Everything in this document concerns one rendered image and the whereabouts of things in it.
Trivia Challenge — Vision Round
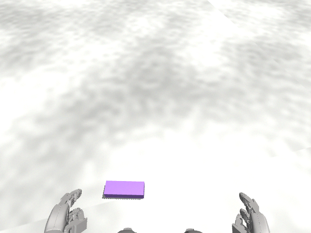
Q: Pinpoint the right robot hand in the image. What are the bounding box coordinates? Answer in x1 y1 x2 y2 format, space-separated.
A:
232 192 270 233

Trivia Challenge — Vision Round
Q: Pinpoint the carton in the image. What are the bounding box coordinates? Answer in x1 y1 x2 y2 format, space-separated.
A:
104 181 145 199

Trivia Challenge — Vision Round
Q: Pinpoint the left robot hand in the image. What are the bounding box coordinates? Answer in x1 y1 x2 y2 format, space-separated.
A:
44 189 87 233

